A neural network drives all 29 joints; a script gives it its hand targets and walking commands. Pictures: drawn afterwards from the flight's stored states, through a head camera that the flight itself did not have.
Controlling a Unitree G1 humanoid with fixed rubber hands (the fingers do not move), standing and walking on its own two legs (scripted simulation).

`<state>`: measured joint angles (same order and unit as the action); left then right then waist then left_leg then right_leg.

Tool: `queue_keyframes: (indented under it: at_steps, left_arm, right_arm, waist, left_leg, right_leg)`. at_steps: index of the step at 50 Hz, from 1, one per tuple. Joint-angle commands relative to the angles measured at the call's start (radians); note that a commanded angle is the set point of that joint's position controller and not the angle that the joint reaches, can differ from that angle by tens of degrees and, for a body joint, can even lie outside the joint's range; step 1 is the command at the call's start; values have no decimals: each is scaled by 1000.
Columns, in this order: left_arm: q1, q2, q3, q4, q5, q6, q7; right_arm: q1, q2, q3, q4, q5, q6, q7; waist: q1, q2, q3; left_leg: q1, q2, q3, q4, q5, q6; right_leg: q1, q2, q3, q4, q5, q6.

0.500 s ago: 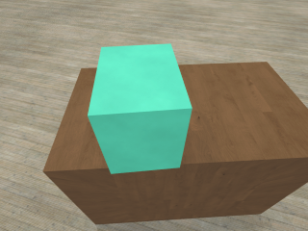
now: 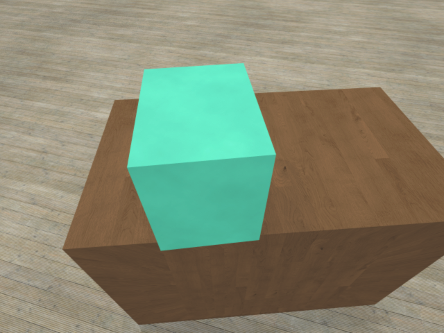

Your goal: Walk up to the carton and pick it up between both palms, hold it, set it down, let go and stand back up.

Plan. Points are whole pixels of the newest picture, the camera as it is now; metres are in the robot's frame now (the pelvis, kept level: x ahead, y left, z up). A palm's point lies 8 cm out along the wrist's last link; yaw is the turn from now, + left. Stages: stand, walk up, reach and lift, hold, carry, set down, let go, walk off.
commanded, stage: stand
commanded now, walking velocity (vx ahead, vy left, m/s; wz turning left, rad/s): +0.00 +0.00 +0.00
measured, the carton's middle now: (202, 155) +0.46 +0.06 +0.06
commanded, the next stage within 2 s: none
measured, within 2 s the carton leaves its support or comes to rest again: neither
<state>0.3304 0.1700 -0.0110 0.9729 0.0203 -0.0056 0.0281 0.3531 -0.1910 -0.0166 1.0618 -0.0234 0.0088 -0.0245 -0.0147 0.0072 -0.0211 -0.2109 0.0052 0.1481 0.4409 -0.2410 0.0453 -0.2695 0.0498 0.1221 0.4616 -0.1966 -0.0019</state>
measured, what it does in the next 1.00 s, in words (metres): stands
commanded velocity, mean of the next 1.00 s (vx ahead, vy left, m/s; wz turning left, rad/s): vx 0.00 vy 0.00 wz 0.00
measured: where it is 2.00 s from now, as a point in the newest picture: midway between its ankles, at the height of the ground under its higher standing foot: outside the picture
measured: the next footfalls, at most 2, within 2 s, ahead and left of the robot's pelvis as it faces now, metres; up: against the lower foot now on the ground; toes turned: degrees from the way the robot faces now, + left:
none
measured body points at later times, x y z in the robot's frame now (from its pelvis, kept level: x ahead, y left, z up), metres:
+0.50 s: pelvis +0.01 +0.00 +0.00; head +0.01 +0.00 +0.45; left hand -0.01 +0.22 -0.16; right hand -0.02 -0.22 -0.16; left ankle +0.00 +0.09 -0.74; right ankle +0.03 -0.12 -0.74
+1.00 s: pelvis +0.01 +0.01 +0.00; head +0.02 +0.01 +0.45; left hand -0.01 +0.22 -0.16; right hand -0.02 -0.21 -0.16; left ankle +0.00 +0.09 -0.74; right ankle +0.03 -0.12 -0.74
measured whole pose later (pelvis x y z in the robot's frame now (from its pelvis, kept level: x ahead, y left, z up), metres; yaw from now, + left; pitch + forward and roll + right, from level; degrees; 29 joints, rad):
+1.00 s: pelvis +0.01 +0.01 +0.00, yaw +0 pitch -1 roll +0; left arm 0.31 0.13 -0.03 1.16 0.01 0.00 0.04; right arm 0.35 -0.14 0.00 1.13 -0.02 0.00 -0.04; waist -0.01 0.01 0.01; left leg -0.16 -0.01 0.14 0.41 -0.25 0.05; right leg -0.22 0.04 0.13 0.44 -0.21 0.01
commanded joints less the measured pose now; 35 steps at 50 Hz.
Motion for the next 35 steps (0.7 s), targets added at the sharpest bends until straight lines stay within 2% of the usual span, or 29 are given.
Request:
queue_keyframes:
  at_steps: [1, 2, 3, 4, 5, 8, 9, 10, 11, 12, 13, 14, 15, 17, 18, 20, 21, 22, 23, 25, 26, 27, 28, 29, 30, 32, 33, 34, 35]
  left_arm:
    - [46, 89, 18, -10, -1, -12, 7]
    - [51, 99, 22, -2, -2, -10, 7]
    - [87, 97, 23, 18, 0, -10, 7]
    - [53, 71, 14, 21, 2, -11, 10]
    - [50, 85, 20, 27, 1, -9, 4]
    - [92, 16, -7, 50, -4, -3, 10]
    - [70, 51, -6, 59, -5, 1, 10]
    - [98, 38, -7, 58, -4, -5, 12]
    - [60, 65, -5, 74, -4, -7, 9]
    - [46, 96, 9, 75, -6, -4, 6]
    - [23, 78, 7, 71, -7, -5, 8]
    - [41, 87, 6, 70, 6, -8, 6]
    - [44, 97, 12, 74, -6, -9, 8]
    - [44, 78, 7, 71, -6, -13, 8]
    - [49, 68, 8, 93, -6, -11, 8]
    - [97, 45, 2, 104, -1, -8, 13]
    - [109, 51, 2, 126, -5, -6, 10]
    - [73, 29, -3, 116, -4, -6, 13]
    - [68, 61, 2, 112, -3, -6, 14]
    - [59, 95, 10, 120, -3, -9, 14]
    - [50, 58, 0, 121, -6, -7, 15]
    - [53, 31, -2, 128, -12, -3, 10]
    - [51, 51, -1, 133, -11, -2, 12]
    - [36, 39, -4, 133, -13, -1, 13]
    - [76, 73, 0, 142, -15, -1, 15]
    - [76, 56, -5, 162, -8, 4, 14]
    - [70, 32, -11, 165, -3, 4, 15]
    - [85, 34, -13, 152, -7, 2, 20]
    - [79, 48, -13, 170, -11, 0, 20]
  right_arm:
    - [63, -92, -18, -4, 1, -8, -7]
    - [82, -83, -18, 0, 2, -6, -5]
    - [73, -91, -10, 12, 1, -10, -7]
    - [56, -71, -6, 5, 2, -12, -7]
    - [70, -69, -5, 3, 0, -12, -8]
    - [33, -115, -17, 13, -2, -6, -3]
    - [24, -101, -13, 16, -1, -11, -2]
    - [45, -72, -7, 16, 1, -6, -6]
    - [55, -75, -10, 20, 11, -9, -4]
    - [59, -80, -10, 21, 7, -10, -3]
    - [47, -91, -10, 16, 6, -9, -1]
    - [57, -114, -17, 35, 6, -3, -4]
    - [55, -57, -11, 28, 2, -1, -2]
    - [83, -40, 1, 37, 1, -4, -10]
    - [77, -26, 5, 34, 6, -11, -9]
    - [79, -82, -9, 45, 7, -20, -15]
    - [85, -81, -7, 39, 9, -16, -14]
    - [90, -79, -8, 35, 1, -17, -13]
    - [60, -78, -8, 35, 4, -16, -11]
    - [47, -15, 11, 40, 6, -18, -15]
    - [73, -42, 7, 46, 11, -20, -12]
    - [83, -49, 5, 49, 14, -24, -14]
    - [74, -62, 2, 51, 5, -25, -10]
    - [61, -74, 2, 38, 6, -25, -18]
    - [70, -48, 7, 49, 6, -24, -14]
    - [92, -56, 9, 62, 9, -24, -17]
    - [55, -57, 5, 51, 5, -27, -18]
    - [68, -73, 2, 43, 4, -21, -20]
    - [94, -30, 11, 57, 9, -16, -19]
  waist:
    - [1, -10, 67]
    - [3, -68, 70]
    - [16, -47, 85]
    - [2, -46, 80]
    - [2, -6, 65]
    - [25, 69, 125]
    - [11, 35, 79]
    - [15, -2, 90]
    - [-4, -78, 78]
    - [-11, -43, 82]
    - [-13, -46, 104]
    - [-8, -14, 87]
    - [-12, -39, 97]
    - [-14, 3, 93]
    - [-3, -48, 37]
    - [12, -16, 37]
    - [8, -48, 50]
    - [-2, -29, 77]
    - [3, 1, 54]
    - [8, 0, 103]
    - [2, 18, 93]
    - [5, 13, 86]
    - [9, 28, 40]
    - [5, -6, 82]
    - [15, -2, 97]
    - [4, -40, 95]
    - [11, -42, 105]
    - [20, -3, 69]
    - [17, -18, 60]
  left_leg:
    - [34, 117, -153, -110, -42, 33]
    - [30, 125, -167, -113, -44, 34]
    - [63, 123, -159, -107, -17, 30]
    - [81, 123, -150, -95, 20, 30]
    - [35, 116, -176, -124, 11, 30]
    - [-9, 128, -175, -164, -115, 27]
    - [25, 143, -179, -162, -95, 37]
    - [17, 132, -170, -136, -81, 45]
    - [56, 111, -151, -113, -46, 36]
    - [47, 103, -152, -93, -58, 29]
    - [31, 100, -140, -76, -30, 27]
    - [72, 79, -125, -56, -40, 21]
    - [71, 81, -122, -54, -37, 16]
    - [46, 88, -138, -76, -7, 18]
    - [67, 100, -145, -67, -7, 23]
    - [66, 107, -155, -91, 3, 24]
    - [58, 110, -157, -84, -15, 25]
    - [32, 106, -156, -84, 0, 28]
    - [43, 96, -140, -92, -5, 26]
    - [43, 97, -145, -86, 46, 14]
    - [52, 97, -154, -97, 63, 15]
    - [57, 110, -163, -111, 98, 21]
    - [82, 122, -174, -119, 69, 29]
    - [76, 121, -169, -115, 69, 19]
    - [110, 117, -161, -113, 89, 17]
    - [69, 120, -172, -117, 58, 20]
    - [112, 122, -165, -104, 118, 22]
    - [114, 121, -158, -107, 109, 30]
    - [105, 102, -142, -113, 15, 16]
  right_leg:
    - [-78, -77, 77, -77, 54, -42]
    - [-79, -75, 63, -80, 53, -43]
    - [-88, -70, 81, -80, 59, -40]
    - [-100, -85, 92, -85, 72, -44]
    - [-51, -67, 59, -69, 71, -34]
    - [-56, -57, 51, -52, 50, -27]
    - [-40, -58, 42, -61, 75, -29]
    - [-48, -67, 55, -67, 77, -33]
    - [-82, -69, 79, -82, 72, -33]
    - [-74, -77, 77, -103, 11, -31]
    - [-96, -93, 110, -118, 14, -46]
    - [-120, -99, 136, -149, -37, -48]
    - [-133, -90, 126, -145, -51, -43]
    - [-85, -90, 87, -102, 31, -37]
    - [-58, -74, 69, -91, 40, -36]
    - [-43, -70, 60, -80, 77, -36]
    - [-52, -68, 67, -90, 59, -36]
    - [-33, -79, 76, -82, 103, -37]
    - [-34, -77, 72, -80, 92, -30]
    - [-56, -77, 74, -84, 119, -36]
    - [-55, -90, 84, -81, 136, -44]
    - [-35, -80, 60, -60, 136, -31]
    - [-16, -75, 51, -60, 108, -31]
    - [-31, -69, 51, -74, 114, -24]
    - [-63, -80, 59, -90, 143, -20]
    - [-20, -77, 52, -85, 110, -21]
    - [-43, -79, 53, -78, 142, -22]
    - [-23, -86, 58, -79, 144, -22]
    - [-29, -82, 73, -89, 83, -22]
